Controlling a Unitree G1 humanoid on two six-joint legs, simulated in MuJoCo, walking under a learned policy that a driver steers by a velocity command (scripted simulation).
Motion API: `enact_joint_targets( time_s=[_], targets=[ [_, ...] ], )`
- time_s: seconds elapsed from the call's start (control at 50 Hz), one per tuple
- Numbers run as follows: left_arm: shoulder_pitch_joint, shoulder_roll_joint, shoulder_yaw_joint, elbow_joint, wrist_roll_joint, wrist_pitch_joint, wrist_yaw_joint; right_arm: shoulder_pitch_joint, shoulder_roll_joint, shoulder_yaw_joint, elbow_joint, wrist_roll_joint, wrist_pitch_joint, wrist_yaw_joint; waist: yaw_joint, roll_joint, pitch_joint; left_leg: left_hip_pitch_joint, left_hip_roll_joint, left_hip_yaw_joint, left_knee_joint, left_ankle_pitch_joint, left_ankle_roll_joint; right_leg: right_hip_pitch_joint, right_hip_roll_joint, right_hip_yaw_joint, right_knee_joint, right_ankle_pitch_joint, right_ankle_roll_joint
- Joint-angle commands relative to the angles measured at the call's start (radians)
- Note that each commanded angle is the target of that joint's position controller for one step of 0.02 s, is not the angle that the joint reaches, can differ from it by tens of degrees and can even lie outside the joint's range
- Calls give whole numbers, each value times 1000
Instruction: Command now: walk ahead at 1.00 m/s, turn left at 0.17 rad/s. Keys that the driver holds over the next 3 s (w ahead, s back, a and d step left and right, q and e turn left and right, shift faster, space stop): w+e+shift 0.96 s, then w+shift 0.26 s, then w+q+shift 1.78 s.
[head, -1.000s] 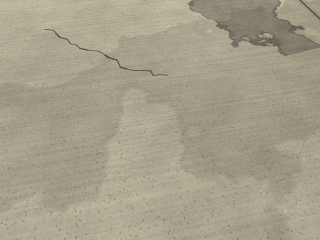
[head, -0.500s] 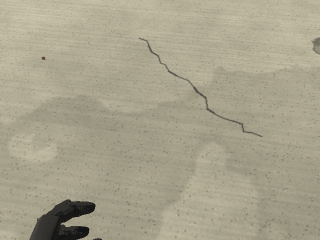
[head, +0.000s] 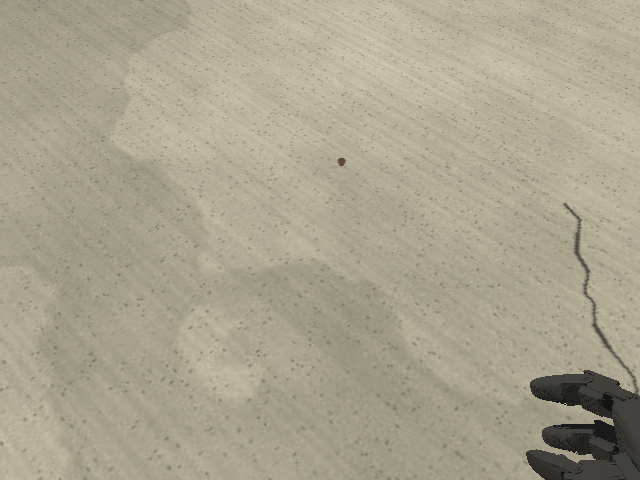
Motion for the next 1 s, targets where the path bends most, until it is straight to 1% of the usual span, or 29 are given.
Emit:
enact_joint_targets(
  time_s=[0.02, 0.06, 0.08, 0.1, 0.12, 0.14, 0.16, 0.18, 0.22, 0.3, 0.34, 0.44, 0.48, 0.5, 0.52, 0.54, 0.56, 0.58, 0.6, 0.62, 0.68, 0.76, 0.84, 0.88, 0.92, 0.94, 0.96, 0.98, 1.0],
  targets=[
    [-66, 189, 24, -46, -8, -12, 11, -29, -45, -2, -48, -8, -19, -8, -120, -110, 102, 277, -75, 115, -123, -51, 42, -179, -245, 52, -12, 1111, -143],
    [-81, 238, 30, -31, -10, 10, 25, 251, -108, -34, 39, -19, -24, -41, -269, -173, -78, 603, -113, 80, -155, -156, 71, -171, -255, 75, 358, 1332, -139],
    [-120, 228, 26, -45, -18, 15, 26, 458, -160, -59, 103, -30, -29, -61, -379, -157, -176, 888, -45, -6, -215, -133, 84, -342, -215, 82, 661, 1143, -131],
    [-58, 77, -3, -92, -19, 13, 7, 513, -259, -87, 129, -49, -33, -85, -289, 74, -320, 1174, 248, -348, -240, -439, 84, -643, -80, 109, 1057, 204, -127],
    [-7, 67, -2, -126, -49, 13, 9, 503, -285, -98, 101, -38, -34, -91, -240, 150, -481, 1251, 437, -783, -389, -522, 114, -828, 7, 260, 1315, -131, -134],
    [-157, 140, 19, -141, -42, 17, 17, 459, -214, -91, 122, -20, -37, -93, -255, -3, -308, 1098, 365, -641, -440, -455, 82, -907, -44, 295, 1306, 1, -145],
    [-186, 95, 9, -149, -41, 15, 10, 409, -160, -77, 146, -14, -48, -92, -205, -4, -128, 919, 332, -495, -475, -336, 78, -913, -75, 276, 1237, 66, -139],
    [-183, 67, 5, -128, -35, 23, 1, 368, -118, -72, 157, -13, -59, -88, -163, -26, -50, 794, 288, -386, -518, -261, 57, -876, -109, 277, 1177, 89, -130],
    [-121, 28, 2, -94, -14, 62, -17, 348, -63, -57, 177, 4, -75, -90, -97, 39, -6, 640, 243, -231, -591, -208, 31, -783, -138, 274, 1137, 105, -108],
    [-306, -3, 6, -152, -7, 98, -40, 373, -29, -53, 225, 29, -111, -84, -88, 28, 103, 610, 185, 18, -680, 16, -24, -913, -161, 231, 1051, 220, -93],
    [-395, -18, -5, -187, -16, 92, -49, 375, -16, -48, 238, 21, -118, -82, -88, 41, 128, 597, 134, 145, -687, 176, -45, -912, -135, 176, 937, 339, -103],
    [-509, 15, -14, -231, -12, 81, -74, 422, -98, -57, 257, 27, -116, -112, -80, 2, 118, 734, 146, 285, -629, 776, -103, -732, -7, -4, 598, 481, -180],
    [-361, 65, 1, -194, -17, 86, -67, 409, -174, -75, 243, 19, -89, -136, 12, 69, 8, 822, 184, 278, -406, 1151, -120, -564, 72, -29, 591, 372, -208],
    [-189, 108, 21, -150, -18, 89, -58, 361, -206, -87, 225, 10, -69, -142, 106, 92, -76, 796, 206, 262, -195, 1228, -114, -389, 100, -6, 609, 294, -231],
    [32, 160, 51, -85, -16, 91, -40, 302, -219, -93, 203, 1, -50, -141, 205, 77, -159, 695, 216, 227, 107, 1135, -97, -168, 103, 64, 588, 197, -271],
    [87, 200, 80, -60, -27, 92, -15, 283, -173, -88, 211, 0, -41, -119, 212, -37, -137, 529, 88, 232, 518, 465, -93, -45, 70, 162, 496, 144, -316],
    [-17, 277, 97, -63, -28, 106, -4, 300, -3, -41, 145, -20, -63, -102, 50, -306, -55, 113, -88, 154, 910, -452, -128, 61, -64, 463, 537, 357, -392],
    [-89, 339, 111, -122, -10, 113, -3, 339, -22, -27, 42, 5, -90, -99, -3, -290, -262, -111, -89, -67, 994, -455, -130, 222, -215, 936, 254, 15, -560],
    [-126, 269, 104, -149, -7, 110, 5, 273, -77, -25, 43, -7, -114, -99, 2, -85, -164, -157, -25, -118, 892, -373, -115, 118, -251, 1044, 79, -189, -510],
    [-159, 199, 86, -135, -7, 104, 9, 250, -97, -29, 51, -4, -120, -96, -53, 41, -32, -113, 21, -118, 761, -297, -114, -63, -228, 977, 50, -173, -452],
    [-217, 148, 63, -134, -17, 58, 17, 246, -64, -13, 53, -37, -59, -99, -154, 92, 73, 80, 99, -105, 545, -315, -169, -443, -101, 726, 45, 77, -404],
    [-208, 164, 71, -148, -23, 25, 9, 47, -17, 12, -38, -16, -37, -78, -104, 22, 112, 209, 106, -26, 128, -84, -199, -610, 21, 561, 6, 244, -355],
    [-140, 186, 89, -140, -34, 29, -3, -45, -15, 16, -71, 14, -44, -74, -14, -64, 44, 287, 29, -4, -148, 147, -168, -427, 17, 570, 68, 501, -281],
    [-152, 194, 95, -147, -31, 32, 5, -32, -44, 6, -75, 15, -50, -79, -26, -83, 21, 354, 6, -29, -250, 118, -154, -343, -2, 597, 136, 577, -246],
    [-189, 241, 104, -159, -20, 31, 8, 150, -128, -31, -25, 19, -57, -99, -120, -82, -105, 568, -43, -37, -259, -41, -134, -280, 1, 603, 364, 811, -200],
    [-251, 262, 106, -172, -16, 26, 3, 354, -168, -53, 22, 21, -61, -114, -250, -70, -199, 786, -19, -35, -256, -104, -123, -353, 32, 576, 594, 801, -178],
    [-286, 166, 79, -201, -13, 12, 2, 585, -237, -83, 60, -2, -65, -138, -340, 15, -325, 1035, 158, -201, -243, -408, -95, -511, 78, 511, 919, 544, -169],
    [-176, 2, 34, -251, -51, 11, 1, 557, -314, -97, 63, -49, -65, -134, -213, 339, -407, 1201, 433, -751, -449, -719, -14, -814, 186, 398, 1189, -196, -140],
    [-173, 62, 20, -245, -30, 23, 6, 441, -260, -102, 53, -29, -57, -123, -175, 320, -343, 1107, 425, -948, -548, -869, 34, -939, 103, 360, 1272, -105, -158]
  ],
)
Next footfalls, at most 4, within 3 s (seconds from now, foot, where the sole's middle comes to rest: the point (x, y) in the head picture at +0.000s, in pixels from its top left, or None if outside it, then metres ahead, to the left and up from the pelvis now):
0.08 left None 0.27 0.08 -0.76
0.54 right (426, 386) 0.69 -0.12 -0.76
0.96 left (446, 233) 1.14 -0.18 -0.76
1.38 right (616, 227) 1.21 -0.63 -0.76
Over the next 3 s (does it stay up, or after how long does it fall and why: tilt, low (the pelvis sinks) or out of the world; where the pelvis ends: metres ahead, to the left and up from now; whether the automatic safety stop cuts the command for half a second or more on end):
stays up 2.46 -0.84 0.01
